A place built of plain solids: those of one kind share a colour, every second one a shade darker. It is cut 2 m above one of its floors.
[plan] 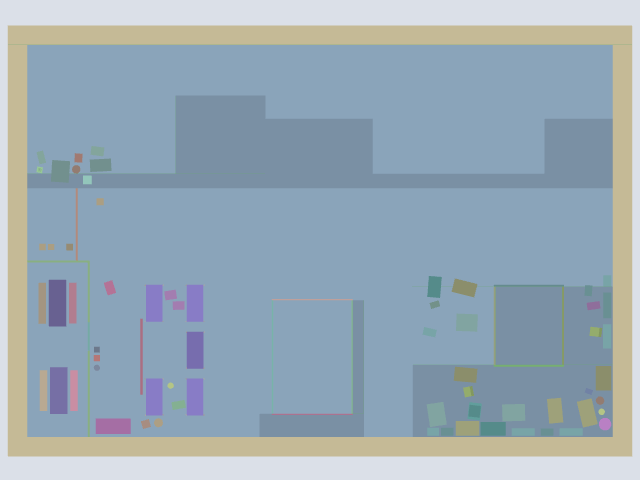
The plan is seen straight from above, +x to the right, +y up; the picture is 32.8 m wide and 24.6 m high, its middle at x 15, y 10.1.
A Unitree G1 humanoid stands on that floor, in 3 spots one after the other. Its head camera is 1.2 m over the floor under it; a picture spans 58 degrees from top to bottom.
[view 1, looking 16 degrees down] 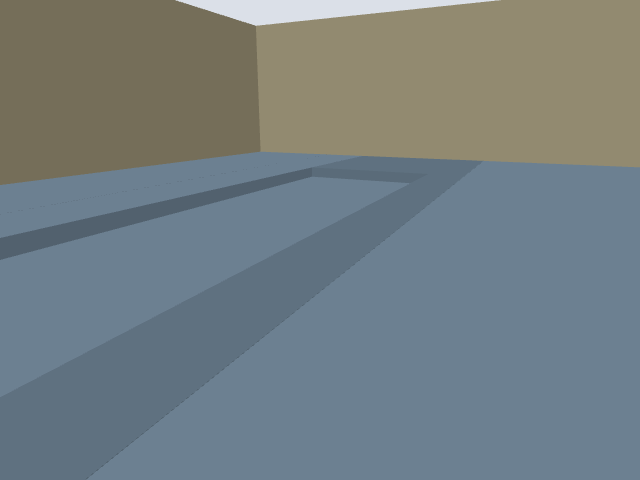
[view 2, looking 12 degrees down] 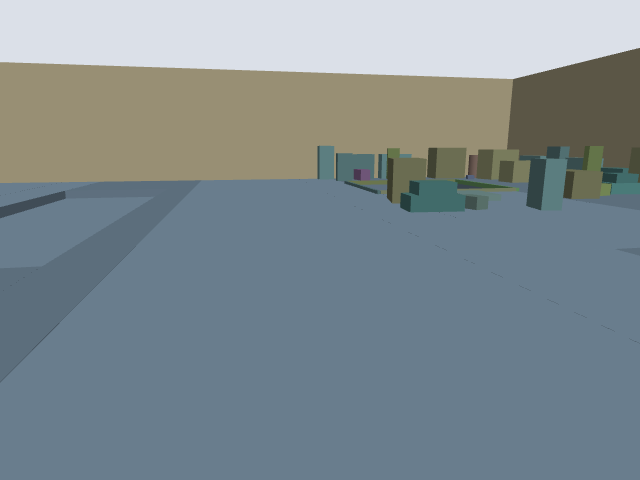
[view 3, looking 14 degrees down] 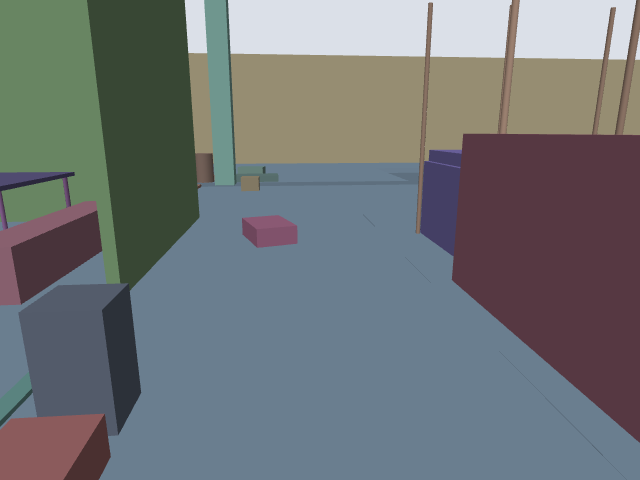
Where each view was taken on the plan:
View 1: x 17.10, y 11.50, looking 26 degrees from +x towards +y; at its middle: floor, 4.35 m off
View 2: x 12.90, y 11.50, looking -11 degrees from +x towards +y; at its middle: floor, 5.77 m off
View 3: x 4.40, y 2.75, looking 85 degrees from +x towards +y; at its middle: floor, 4.96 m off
